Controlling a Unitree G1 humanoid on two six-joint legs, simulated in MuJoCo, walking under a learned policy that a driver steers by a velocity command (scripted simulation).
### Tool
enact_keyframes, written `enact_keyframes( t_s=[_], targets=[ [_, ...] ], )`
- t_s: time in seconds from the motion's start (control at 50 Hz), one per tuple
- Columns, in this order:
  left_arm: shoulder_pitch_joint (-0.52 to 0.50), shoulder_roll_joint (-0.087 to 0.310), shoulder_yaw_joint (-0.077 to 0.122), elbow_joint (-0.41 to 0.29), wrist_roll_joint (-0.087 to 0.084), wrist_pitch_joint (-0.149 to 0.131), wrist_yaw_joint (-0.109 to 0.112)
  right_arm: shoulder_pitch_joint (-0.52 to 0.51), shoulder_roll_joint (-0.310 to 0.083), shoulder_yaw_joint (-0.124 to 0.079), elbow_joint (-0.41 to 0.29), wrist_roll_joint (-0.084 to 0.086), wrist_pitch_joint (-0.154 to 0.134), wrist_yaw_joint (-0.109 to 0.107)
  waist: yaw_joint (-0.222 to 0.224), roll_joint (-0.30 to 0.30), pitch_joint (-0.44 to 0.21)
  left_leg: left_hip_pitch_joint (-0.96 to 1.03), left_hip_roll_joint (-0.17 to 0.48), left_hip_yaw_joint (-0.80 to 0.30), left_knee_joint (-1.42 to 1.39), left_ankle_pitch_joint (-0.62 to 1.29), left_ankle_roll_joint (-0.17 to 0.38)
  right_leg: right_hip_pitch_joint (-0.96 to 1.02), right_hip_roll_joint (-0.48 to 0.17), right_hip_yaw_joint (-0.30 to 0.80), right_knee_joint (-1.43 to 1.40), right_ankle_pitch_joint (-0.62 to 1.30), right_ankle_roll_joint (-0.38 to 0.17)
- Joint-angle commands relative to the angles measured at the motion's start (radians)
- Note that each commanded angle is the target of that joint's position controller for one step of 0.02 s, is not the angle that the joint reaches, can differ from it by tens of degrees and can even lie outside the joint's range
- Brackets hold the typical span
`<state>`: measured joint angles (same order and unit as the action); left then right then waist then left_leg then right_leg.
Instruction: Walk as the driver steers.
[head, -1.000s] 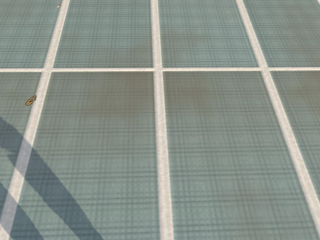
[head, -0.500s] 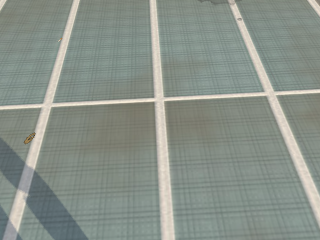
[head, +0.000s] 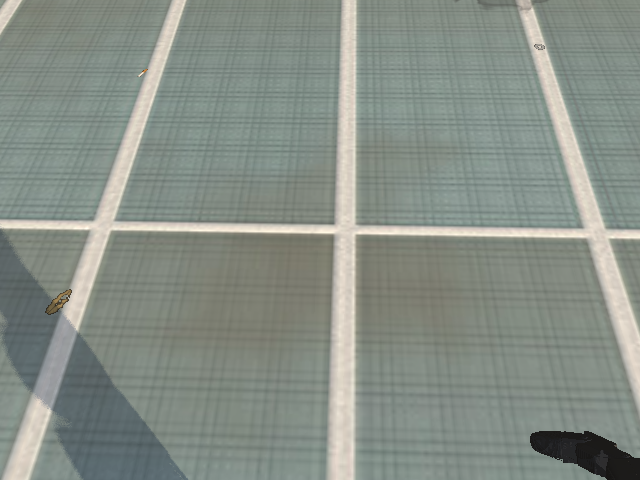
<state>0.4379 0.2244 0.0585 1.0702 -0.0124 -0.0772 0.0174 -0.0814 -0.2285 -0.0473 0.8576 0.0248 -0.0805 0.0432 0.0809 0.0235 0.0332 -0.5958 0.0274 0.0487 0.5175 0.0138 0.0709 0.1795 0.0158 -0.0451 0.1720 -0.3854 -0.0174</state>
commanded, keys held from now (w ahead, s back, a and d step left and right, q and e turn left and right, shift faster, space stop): w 1.00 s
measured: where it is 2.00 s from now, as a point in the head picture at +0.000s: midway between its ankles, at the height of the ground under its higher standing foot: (377, 204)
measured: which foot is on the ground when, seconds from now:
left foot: up 0.00-0.02, down 0.04-0.62, up 0.64-1.00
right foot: down 0.00-0.04, up 0.06-0.58, down 0.60-1.00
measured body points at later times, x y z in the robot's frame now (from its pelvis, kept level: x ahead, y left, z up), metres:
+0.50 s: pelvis +0.28 +0.01 +0.02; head +0.30 +0.00 +0.46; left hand +0.48 +0.25 -0.09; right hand +0.26 -0.26 -0.13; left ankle +0.18 +0.11 -0.73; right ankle +0.47 -0.15 -0.68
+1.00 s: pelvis +0.56 -0.05 +0.02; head +0.58 -0.05 +0.47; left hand +0.55 +0.22 -0.12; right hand +0.75 -0.29 -0.09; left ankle +0.76 +0.13 -0.67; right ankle +0.48 -0.13 -0.73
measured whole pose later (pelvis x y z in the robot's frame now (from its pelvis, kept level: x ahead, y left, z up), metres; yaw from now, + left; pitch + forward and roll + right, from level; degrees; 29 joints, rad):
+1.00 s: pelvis +0.56 -0.05 +0.02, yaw +0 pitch +2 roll -1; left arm 0.36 0.23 0.05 1.00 -0.01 -0.09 0.00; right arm 0.05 -0.26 -0.06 0.90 0.01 -0.07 0.01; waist 0.07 0.04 0.00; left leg -0.67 0.12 -0.02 0.63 0.08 0.01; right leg 0.00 0.06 -0.06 0.19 -0.23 -0.05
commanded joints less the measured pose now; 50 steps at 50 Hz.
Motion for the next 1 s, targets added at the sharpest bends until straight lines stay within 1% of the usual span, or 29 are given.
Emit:
enact_keyframes(
  t_s=[0.02, 0.04, 0.06, 0.08, 0.1, 0.12, 0.14, 0.16, 0.18, 0.24, 0.28, 0.34, 0.42, 0.5, 0.54, 0.56, 0.58, 0.6, 0.62, 0.64, 0.66, 0.68, 0.7, 0.72, 0.76, 0.8, 0.86, 0.92, 1.0],
  targets=[
    [-0.043, 0.185, 0.04, -0.043, 0.001, 0.008, 0.007, 0.107, -0.153, -0.053, -0.022, -0.001, -0.012, -0.001, -0.156, -0.146, -0.064, 0.246, -0.061, 0.035, 0.006, -0.071, 0.055, -0.047, -0.26, 0.048, 0.232, 1.063, -0.106],
    [-0.056, 0.172, 0.033, -0.052, 0.006, 0.015, 0.007, 0.273, -0.19, -0.075, 0.029, -0.002, -0.007, -0.008, -0.231, -0.138, -0.155, 0.485, -0.054, 0.024, 0.007, -0.053, 0.084, -0.146, -0.217, 0.024, 0.439, 1.054, -0.078],
    [-0.035, 0.133, 0.017, -0.072, 0.025, 0.015, 0.005, 0.446, -0.257, -0.091, 0.064, -0.015, -0.002, -0.019, -0.265, -0.005, -0.293, 0.802, 0.149, -0.223, 0.036, -0.096, 0.144, -0.402, -0.147, -0.002, 0.771, 0.676, -0.054],
    [0.107, -0.019, -0.023, -0.066, 0.007, -0.008, -0.014, 0.481, -0.273, -0.085, 0.082, -0.021, -0.004, -0.01, -0.166, 0.259, -0.441, 1.058, 0.367, -0.746, -0.134, -0.365, 0.311, -0.747, 0.047, 0.09, 1.105, -0.153, -0.008],
    [-0.001, 0.096, 0.001, -0.073, -0.02, -0.035, -0.02, 0.438, -0.191, -0.062, 0.079, -0.01, -0.007, -0.009, -0.205, 0.155, -0.357, 0.985, 0.325, -0.776, -0.23, -0.483, 0.258, -0.849, 0.002, 0.196, 1.21, -0.177, -0.034],
    [-0.106, 0.147, 0.017, -0.113, -0.042, -0.049, -0.021, 0.339, -0.158, -0.051, 0.061, -0.006, -0.015, -0.012, -0.185, 0.114, -0.199, 0.831, 0.299, -0.621, -0.259, -0.441, 0.216, -0.91, -0.048, 0.16, 1.211, -0.088, -0.049],
    [-0.154, 0.149, 0.018, -0.124, -0.037, -0.054, -0.012, 0.259, -0.138, -0.042, 0.044, -0.015, -0.023, -0.011, -0.148, 0.004, -0.127, 0.662, 0.271, -0.511, -0.291, -0.333, 0.195, -0.864, -0.102, 0.141, 1.159, 0.007, -0.052],
    [-0.167, 0.145, 0.028, -0.123, -0.02, -0.048, -0.003, 0.215, -0.113, -0.036, 0.042, -0.028, -0.03, -0.007, -0.114, -0.017, -0.078, 0.531, 0.24, -0.423, -0.313, -0.235, 0.183, -0.814, -0.135, 0.13, 1.104, 0.058, -0.049],
    [-0.132, 0.126, 0.03, -0.119, -0.013, -0.034, 0.0, 0.201, -0.095, -0.028, 0.046, -0.039, -0.035, -0.005, -0.076, 0.008, -0.076, 0.456, 0.214, -0.366, -0.337, -0.197, 0.174, -0.748, -0.163, 0.14, 1.071, 0.088, -0.05],
    [-0.138, 0.083, 0.028, -0.13, -0.01, -0.004, 0.007, 0.236, -0.112, -0.028, 0.071, -0.03, -0.036, -0.013, -0.052, 0.034, -0.028, 0.352, 0.195, -0.278, -0.407, -0.196, 0.185, -0.743, -0.191, 0.124, 0.953, 0.105, -0.027],
    [-0.225, 0.096, 0.031, -0.165, 0.002, 0.002, 0.01, 0.279, -0.149, -0.035, 0.082, -0.031, -0.034, -0.03, -0.068, 0.021, 0.007, 0.356, 0.196, -0.252, -0.436, -0.178, 0.19, -0.823, -0.201, 0.115, 0.845, 0.204, 0.002],
    [-0.318, 0.092, 0.03, -0.194, 0.009, -0.004, 0.002, 0.333, -0.162, -0.037, 0.092, -0.026, -0.027, -0.046, -0.095, 0.014, 0.015, 0.401, 0.169, -0.183, -0.435, -0.1, 0.161, -0.862, -0.185, 0.098, 0.662, 0.385, 0.021],
    [-0.455, 0.07, 0.013, -0.228, -0.001, -0.011, -0.016, 0.413, -0.169, -0.037, 0.116, -0.013, -0.019, -0.05, -0.144, 0.02, 0.03, 0.453, 0.148, -0.112, -0.416, -0.066, 0.131, -0.808, -0.134, 0.047, 0.458, 0.503, 0.025],
    [-0.543, 0.083, 0.005, -0.27, -0.011, -0.019, -0.041, 0.476, -0.181, -0.043, 0.146, -0.008, 0.001, -0.051, -0.164, 0.031, 0.053, 0.598, 0.21, -0.122, -0.345, -0.033, 0.123, -0.834, -0.112, 0.048, 0.363, 0.416, 0.002],
    [-0.514, 0.111, 0.011, -0.275, -0.013, -0.026, -0.051, 0.466, -0.196, -0.05, 0.147, -0.006, 0.012, -0.054, -0.13, 0.054, 0.036, 0.648, 0.239, -0.133, -0.29, 0.06, 0.104, -0.78, -0.095, 0.043, 0.334, 0.337, -0.027],
    [-0.455, 0.135, 0.021, -0.263, -0.012, -0.029, -0.053, 0.443, -0.205, -0.053, 0.141, -0.006, 0.017, -0.055, -0.09, 0.069, 0.001, 0.655, 0.234, -0.121, -0.224, 0.205, 0.09, -0.688, -0.069, 0.021, 0.32, 0.307, -0.045],
    [-0.322, 0.17, 0.042, -0.222, -0.008, -0.03, -0.05, 0.421, -0.194, -0.049, 0.134, -0.005, 0.022, -0.056, -0.02, 0.062, -0.078, 0.635, 0.192, -0.082, -0.071, 0.361, 0.067, -0.511, -0.036, -0.007, 0.3, 0.311, -0.071],
    [-0.127, 0.234, 0.068, -0.169, 0.002, -0.03, -0.042, 0.42, -0.158, -0.034, 0.116, -0.014, 0.023, -0.056, 0.049, 0.017, -0.217, 0.494, 0.137, -0.037, 0.179, 0.293, 0.034, -0.217, -0.105, 0.068, 0.342, 0.333, -0.119],
    [0.004, 0.341, 0.094, -0.14, 0.015, -0.023, -0.038, 0.528, -0.05, -0.001, 0.098, -0.023, 0.005, -0.047, 0.024, -0.218, -0.373, 0.077, -0.024, 0.017, 0.586, -0.101, -0.045, 0.192, -0.363, 0.507, 0.299, 0.198, -0.275],
    [0.021, 0.272, 0.071, -0.136, 0.008, -0.02, -0.042, 0.507, -0.069, -0.001, 0.108, -0.012, -0.021, -0.041, 0.036, -0.275, -0.434, -0.083, -0.077, -0.124, 0.748, -0.583, -0.041, 0.246, -0.42, 0.78, 0.138, 0.083, -0.311],
    [-0.064, 0.213, 0.05, -0.149, 0.002, -0.024, -0.041, 0.418, -0.157, -0.025, 0.085, 0.016, -0.037, -0.037, 0.029, -0.212, -0.291, -0.183, -0.013, -0.158, 0.825, -0.544, -0.019, 0.139, -0.385, 0.652, 0.127, 0.038, -0.257],
    [-0.152, 0.178, 0.038, -0.175, 0.005, -0.025, -0.04, 0.353, -0.163, -0.026, 0.068, 0.023, -0.043, -0.04, 0.005, -0.15, -0.191, -0.186, 0.043, -0.127, 0.8, -0.451, -0.006, -0.009, -0.348, 0.515, 0.109, 0.092, -0.224],
    [-0.219, 0.146, 0.027, -0.184, 0.014, -0.026, -0.043, 0.322, -0.157, -0.03, 0.067, 0.011, -0.039, -0.047, -0.026, -0.094, -0.115, -0.145, 0.082, -0.11, 0.733, -0.371, -0.007, -0.159, -0.309, 0.412, 0.073, 0.168, -0.209],
    [-0.255, 0.121, 0.019, -0.187, 0.023, -0.031, -0.045, 0.334, -0.147, -0.037, 0.071, 0.001, -0.026, -0.052, -0.063, -0.109, -0.083, -0.077, 0.114, -0.118, 0.671, -0.318, -0.008, -0.26, -0.275, 0.343, 0.041, 0.223, -0.193],
    [-0.255, 0.114, 0.017, -0.177, 0.023, -0.035, -0.048, 0.365, -0.105, -0.034, 0.081, -0.004, -0.001, -0.053, -0.094, -0.117, -0.065, -0.007, 0.128, -0.112, 0.611, -0.278, -0.018, -0.346, -0.248, 0.274, -0.01, 0.275, -0.196],
    [-0.22, 0.146, 0.024, -0.161, 0.02, -0.039, -0.039, 0.328, -0.099, -0.036, 0.067, -0.01, 0.01, -0.056, -0.098, -0.096, -0.038, -0.049, 0.133, -0.105, 0.534, -0.209, -0.036, -0.356, -0.245, 0.228, -0.04, 0.347, -0.21],
    [-0.167, 0.161, 0.027, -0.141, 0.017, -0.033, -0.02, 0.227, -0.098, -0.038, 0.032, -0.021, 0.008, -0.053, -0.077, -0.078, -0.012, -0.118, 0.129, -0.1, 0.361, -0.052, -0.061, -0.317, -0.233, 0.172, -0.056, 0.418, -0.201],
    [-0.127, 0.164, 0.025, -0.128, 0.01, -0.028, -0.011, 0.128, -0.077, -0.029, 0.006, -0.016, 0.001, -0.042, -0.048, -0.085, 0.011, -0.08, 0.098, -0.067, 0.185, 0.084, -0.063, -0.312, -0.2, 0.106, -0.067, 0.414, -0.175],
    [-0.046, 0.172, 0.028, -0.09, 0.001, -0.016, -0.008, 0.008, -0.071, -0.017, -0.033, -0.008, -0.005, -0.024, -0.009, -0.078, 0.051, -0.09, 0.069, -0.049, 0.055, 0.094, -0.053, -0.209, -0.23, 0.094, -0.047, 0.402, -0.173]
  ],
)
